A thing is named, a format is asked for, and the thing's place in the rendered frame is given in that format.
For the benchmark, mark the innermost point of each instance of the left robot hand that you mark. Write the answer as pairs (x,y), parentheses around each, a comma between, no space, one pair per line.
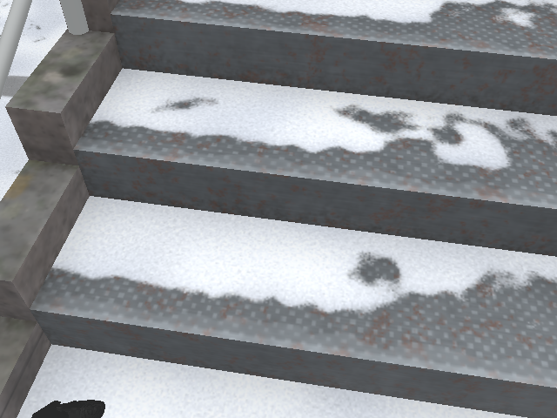
(73,409)

